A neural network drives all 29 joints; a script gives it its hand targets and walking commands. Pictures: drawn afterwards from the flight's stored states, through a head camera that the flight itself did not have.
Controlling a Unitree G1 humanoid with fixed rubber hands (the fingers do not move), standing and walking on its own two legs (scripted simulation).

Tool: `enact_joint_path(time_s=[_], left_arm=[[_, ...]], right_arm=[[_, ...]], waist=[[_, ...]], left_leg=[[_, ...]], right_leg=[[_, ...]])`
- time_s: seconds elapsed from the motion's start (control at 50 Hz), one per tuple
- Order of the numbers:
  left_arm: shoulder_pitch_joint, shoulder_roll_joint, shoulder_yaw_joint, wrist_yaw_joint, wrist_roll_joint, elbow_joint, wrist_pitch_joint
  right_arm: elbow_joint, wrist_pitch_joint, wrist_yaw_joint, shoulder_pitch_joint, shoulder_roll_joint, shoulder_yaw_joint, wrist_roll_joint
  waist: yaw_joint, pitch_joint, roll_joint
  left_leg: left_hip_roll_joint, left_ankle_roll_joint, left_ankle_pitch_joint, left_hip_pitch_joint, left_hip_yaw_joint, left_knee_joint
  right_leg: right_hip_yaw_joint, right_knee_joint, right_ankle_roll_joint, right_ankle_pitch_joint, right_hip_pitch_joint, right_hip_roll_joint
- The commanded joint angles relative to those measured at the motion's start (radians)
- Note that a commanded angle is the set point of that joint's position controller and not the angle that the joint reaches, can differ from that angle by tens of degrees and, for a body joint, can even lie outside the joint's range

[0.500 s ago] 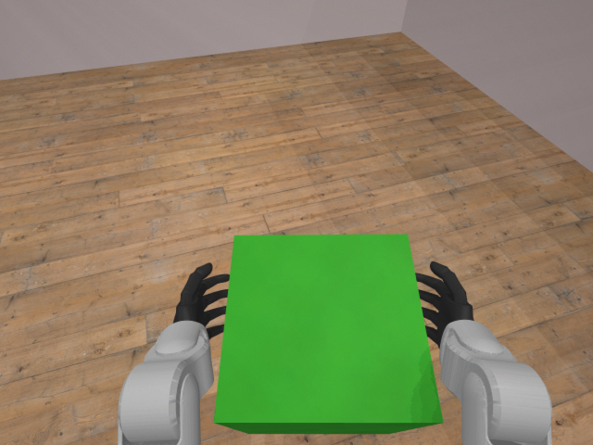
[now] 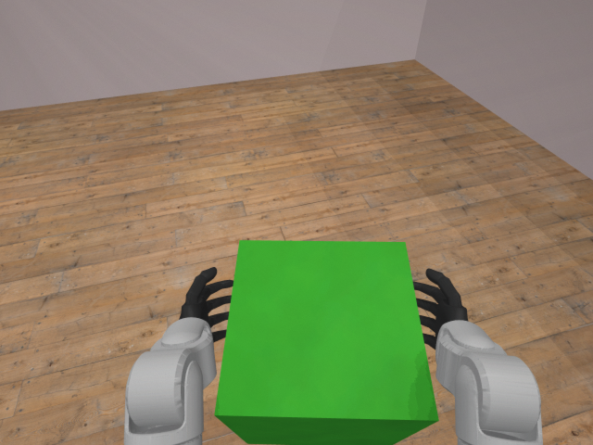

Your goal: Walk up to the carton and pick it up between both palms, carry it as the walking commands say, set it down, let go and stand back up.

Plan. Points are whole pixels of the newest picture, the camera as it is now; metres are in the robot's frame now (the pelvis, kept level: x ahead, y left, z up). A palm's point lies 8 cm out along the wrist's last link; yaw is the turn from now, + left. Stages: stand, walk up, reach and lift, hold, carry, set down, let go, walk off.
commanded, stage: carry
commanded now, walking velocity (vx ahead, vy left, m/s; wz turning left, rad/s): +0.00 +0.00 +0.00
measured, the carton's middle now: (319, 351) +0.26 +0.00 +0.01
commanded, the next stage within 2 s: none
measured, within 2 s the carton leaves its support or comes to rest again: neither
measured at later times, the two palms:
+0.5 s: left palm (209, 311) +0.27 +0.14 +0.10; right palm (454, 314) +0.27 -0.16 +0.10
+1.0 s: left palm (219, 301) +0.28 +0.13 +0.10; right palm (457, 301) +0.28 -0.17 +0.10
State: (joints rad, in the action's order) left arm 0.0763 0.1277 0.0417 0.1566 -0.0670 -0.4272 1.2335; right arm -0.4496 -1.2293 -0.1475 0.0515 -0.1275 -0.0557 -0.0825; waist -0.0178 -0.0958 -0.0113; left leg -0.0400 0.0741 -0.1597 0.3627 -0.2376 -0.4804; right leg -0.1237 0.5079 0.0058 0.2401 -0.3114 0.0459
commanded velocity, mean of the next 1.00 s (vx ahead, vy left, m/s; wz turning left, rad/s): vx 0.00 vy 0.00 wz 0.00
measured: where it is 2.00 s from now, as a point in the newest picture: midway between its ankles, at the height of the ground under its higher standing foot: outside the picture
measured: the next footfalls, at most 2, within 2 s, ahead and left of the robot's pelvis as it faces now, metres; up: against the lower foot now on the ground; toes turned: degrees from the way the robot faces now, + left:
none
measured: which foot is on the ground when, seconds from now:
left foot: down 0.00-1.00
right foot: down 0.00-1.00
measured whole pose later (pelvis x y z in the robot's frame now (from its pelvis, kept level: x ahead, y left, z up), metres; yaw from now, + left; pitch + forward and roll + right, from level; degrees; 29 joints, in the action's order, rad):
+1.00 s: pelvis +0.03 -0.02 +0.00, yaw +1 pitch +2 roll +0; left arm 0.09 0.13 0.06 0.15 -0.07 -0.41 1.21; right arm -0.42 -1.21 -0.16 0.09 -0.13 -0.05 -0.07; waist 0.00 -0.12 0.00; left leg -0.04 0.06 -0.21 0.35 -0.22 -0.51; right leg -0.14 0.55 0.02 0.29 -0.29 0.04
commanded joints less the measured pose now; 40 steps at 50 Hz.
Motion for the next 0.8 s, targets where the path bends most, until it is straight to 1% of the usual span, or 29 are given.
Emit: enact_joint_path(time_s=[0.0, 0.06, 0.08, 0.1, 0.16, 0.18, 0.2, 0.24, 0.26, 0.28, 0.3, 0.34, 0.36, 0.38, 0.4, 0.42, 0.44, 0.5, 0.52, 0.54, 0.58, 0.6, 0.62, 0.64, 0.66, 0.68, 0.7, 0.76, 0.78], left_arm=[[0.379, 0.808, -0.57, -0.137, 0.292, -0.102, -0.023], [0.379, 0.801, -0.577, -0.132, 0.284, -0.103, -0.016], [0.364, 0.794, -0.571, -0.13, 0.277, -0.103, -0.015], [0.366, 0.801, -0.578, -0.133, 0.282, -0.105, -0.014], [0.393, 0.81, -0.592, -0.131, 0.292, -0.127, -0.013], [0.387, 0.821, -0.585, -0.134, 0.293, -0.12, -0.015], [0.357, 0.805, -0.574, -0.133, 0.282, -0.088, -0.008], [0.359, 0.796, -0.563, -0.135, 0.28, -0.077, -0.006], [0.359, 0.801, -0.561, -0.133, 0.28, -0.06, -0.005], [0.369, 0.8, -0.565, -0.134, 0.286, -0.08, -0.005], [0.374, 0.797, -0.566, -0.135, 0.29, -0.086, -0.006], [0.384, 0.807, -0.57, -0.136, 0.292, -0.092, -0.011], [0.361, 0.806, -0.554, -0.137, 0.285, -0.059, -0.011], [0.398, 0.817, -0.569, -0.137, 0.294, -0.088, -0.014], [0.385, 0.813, -0.561, -0.137, 0.288, -0.081, -0.013], [0.368, 0.803, -0.547, -0.137, 0.278, -0.058, -0.014], [0.387, 0.818, -0.566, -0.137, 0.295, -0.09, -0.02], [0.379, 0.828, -0.57, -0.139, 0.301, -0.094, -0.025], [0.365, 0.826, -0.559, -0.138, 0.294, -0.077, -0.026], [0.35, 0.837, -0.563, -0.137, 0.296, -0.092, -0.029], [0.381, 0.822, -0.574, -0.138, 0.297, -0.112, -0.032], [0.378, 0.822, -0.564, -0.138, 0.291, -0.099, -0.032], [0.364, 0.805, -0.55, -0.137, 0.284, -0.077, -0.029], [0.338, 0.794, -0.542, -0.135, 0.28, -0.066, -0.026], [0.321, 0.794, -0.532, -0.133, 0.27, -0.051, -0.026], [0.338, 0.795, -0.546, -0.135, 0.282, -0.077, -0.026], [0.336, 0.786, -0.542, -0.133, 0.274, -0.07, -0.025], [0.374, 0.777, -0.538, -0.131, 0.275, -0.075, -0.027], [0.377, 0.769, -0.535, -0.131, 0.278, -0.081, -0.031]], right_arm=[[-0.114, 0.025, 0.128, 0.39, -0.803, 0.613, 0.302], [-0.097, 0.023, 0.132, 0.386, -0.803, 0.606, 0.31], [-0.095, 0.019, 0.133, 0.371, -0.797, 0.607, 0.307], [-0.103, 0.022, 0.133, 0.374, -0.795, 0.601, 0.304], [-0.096, 0.022, 0.132, 0.368, -0.815, 0.607, 0.305], [-0.111, 0.024, 0.133, 0.389, -0.818, 0.616, 0.311], [-0.091, 0.018, 0.129, 0.365, -0.794, 0.602, 0.299], [-0.093, 0.018, 0.129, 0.385, -0.785, 0.605, 0.302], [-0.069, 0.015, 0.127, 0.371, -0.788, 0.593, 0.297], [-0.075, 0.012, 0.127, 0.366, -0.796, 0.599, 0.3], [-0.063, 0.013, 0.126, 0.359, -0.797, 0.594, 0.298], [-0.086, 0.02, 0.127, 0.378, -0.795, 0.596, 0.3], [-0.062, 0.02, 0.126, 0.374, -0.792, 0.585, 0.293], [-0.077, 0.02, 0.128, 0.392, -0.809, 0.599, 0.3], [-0.094, 0.024, 0.127, 0.411, -0.806, 0.599, 0.308], [-0.067, 0.022, 0.126, 0.392, -0.802, 0.595, 0.3], [-0.093, 0.029, 0.127, 0.402, -0.817, 0.606, 0.31], [-0.101, 0.033, 0.126, 0.385, -0.817, 0.604, 0.305], [-0.085, 0.034, 0.123, 0.379, -0.822, 0.599, 0.303], [-0.116, 0.036, 0.122, 0.387, -0.826, 0.611, 0.31], [-0.084, 0.034, 0.128, 0.366, -0.822, 0.603, 0.302], [-0.102, 0.036, 0.125, 0.395, -0.816, 0.605, 0.305], [-0.072, 0.03, 0.121, 0.377, -0.806, 0.596, 0.293], [-0.077, 0.03, 0.117, 0.37, -0.793, 0.599, 0.299], [-0.082, 0.028, 0.117, 0.379, -0.786, 0.595, 0.3], [-0.077, 0.028, 0.12, 0.37, -0.798, 0.598, 0.304], [-0.058, 0.025, 0.121, 0.352, -0.786, 0.586, 0.297], [-0.049, 0.025, 0.119, 0.382, -0.783, 0.579, 0.293], [-0.053, 0.028, 0.116, 0.377, -0.779, 0.577, 0.294]], waist=[[0.009, -0.132, 0.037], [0.008, -0.143, -0.035], [0.009, -0.148, -0.012], [0.009, -0.161, -0.038], [0.011, -0.163, -0.027], [0.011, -0.162, -0.004], [0.011, -0.136, -0.012], [0.012, -0.119, 0.01], [0.011, -0.132, -0.016], [0.012, -0.121, 0.0], [0.012, -0.147, -0.018], [0.013, -0.141, 0.002], [0.012, -0.139, -0.013], [0.012, -0.139, 0.012], [0.011, -0.154, -0.007], [0.01, -0.141, 0.002], [0.011, -0.166, 0.02], [0.013, -0.194, 0.008], [0.013, -0.21, 0.005], [0.012, -0.231, 0.012], [0.015, -0.211, 0.004], [0.015, -0.21, 0.016], [0.015, -0.21, 0.033], [0.016, -0.195, 0.027], [0.016, -0.198, 0.05], [0.016, -0.198, 0.016], [0.016, -0.18, 0.006], [0.017, -0.145, 0.025], [0.018, -0.161, 0.048]], left_leg=[[-0.128, -0.051, -0.233, -0.097, 0.212, 0.148], [-0.139, -0.051, -0.234, -0.094, 0.215, 0.168], [-0.14, -0.055, -0.238, -0.105, 0.206, 0.156], [-0.143, -0.051, -0.21, -0.128, 0.211, 0.156], [-0.148, -0.045, -0.126, -0.126, 0.209, 0.14], [-0.147, -0.046, -0.121, -0.129, 0.203, 0.138], [-0.143, -0.048, -0.125, -0.117, 0.203, 0.137], [-0.144, -0.045, -0.137, -0.109, 0.214, 0.141], [-0.144, -0.047, -0.122, -0.113, 0.209, 0.138], [-0.147, -0.047, -0.125, -0.106, 0.22, 0.149], [-0.149, -0.041, -0.101, -0.125, 0.217, 0.139], [-0.154, -0.037, -0.079, -0.129, 0.211, 0.133], [-0.145, -0.036, -0.085, -0.126, 0.208, 0.131], [-0.145, -0.037, -0.1, -0.127, 0.214, 0.126], [-0.142, -0.036, -0.109, -0.127, 0.214, 0.129], [-0.135, -0.038, -0.106, -0.117, 0.208, 0.116], [-0.136, -0.038, -0.07, -0.14, 0.207, 0.112], [-0.137, -0.031, -0.018, -0.166, 0.197, 0.095], [-0.133, -0.029, 0.014, -0.163, 0.19, 0.083], [-0.125, -0.03, 0.039, -0.178, 0.174, 0.05], [-0.125, -0.03, 0.031, -0.165, 0.17, 0.048], [-0.123, -0.03, 0.047, -0.164, 0.167, 0.033], [-0.114, -0.026, 0.032, -0.163, 0.166, 0.031], [-0.114, -0.024, 0.04, -0.159, 0.17, 0.032], [-0.115, -0.025, 0.034, -0.153, 0.179, 0.042], [-0.117, -0.025, 0.045, -0.17, 0.176, 0.041], [-0.115, -0.027, 0.021, -0.154, 0.18, 0.051], [-0.113, -0.025, -0.015, -0.143, 0.181, 0.051], [-0.116, -0.022, 0.003, -0.147, 0.192, 0.057]], right_leg=[[0.12, -0.119, 0.039, 0.206, -0.035, 0.081], [0.095, -0.091, 0.045, 0.156, -0.012, 0.062], [0.112, -0.105, 0.044, 0.172, -0.037, 0.074], [0.115, -0.102, 0.045, 0.144, -0.03, 0.08], [0.104, -0.086, 0.037, 0.061, -0.002, 0.085], [0.105, -0.089, 0.036, 0.072, -0.001, 0.085], [0.112, -0.093, 0.036, 0.08, -0.026, 0.088], [0.111, -0.096, 0.036, 0.098, -0.035, 0.083], [0.111, -0.089, 0.04, 0.071, -0.017, 0.082], [0.102, -0.076, 0.034, 0.074, -0.023, 0.077], [0.095, -0.065, 0.034, 0.042, -0.009, 0.076], [0.095, -0.061, 0.032, 0.015, -0.011, 0.076], [0.104, -0.067, 0.032, 0.017, -0.019, 0.08], [0.105, -0.07, 0.034, 0.044, -0.023, 0.078], [0.101, -0.069, 0.037, 0.052, -0.007, 0.076], [0.116, -0.089, 0.04, 0.048, -0.012, 0.081], [0.104, -0.077, 0.039, 0.022, 0.003, 0.079], [0.108, -0.06, 0.045, -0.045, 0.001, 0.086], [0.095, -0.048, 0.04, -0.109, 0.043, 0.088], [0.108, -0.045, 0.042, -0.192, 0.048, 0.098], [0.108, -0.044, 0.041, -0.177, 0.036, 0.104], [0.106, -0.031, 0.037, -0.222, 0.042, 0.102], [0.112, -0.044, 0.036, -0.2, 0.042, 0.11], [0.107, -0.043, 0.036, -0.209, 0.039, 0.107], [0.099, -0.038, 0.035, -0.171, 0.037, 0.102], [0.096, -0.038, 0.034, -0.165, 0.029, 0.103], [0.099, -0.037, 0.037, -0.141, 0.016, 0.099], [0.106, -0.056, 0.032, -0.092, -0.01, 0.095], [0.097, -0.049, 0.035, -0.092, -0.004, 0.092]])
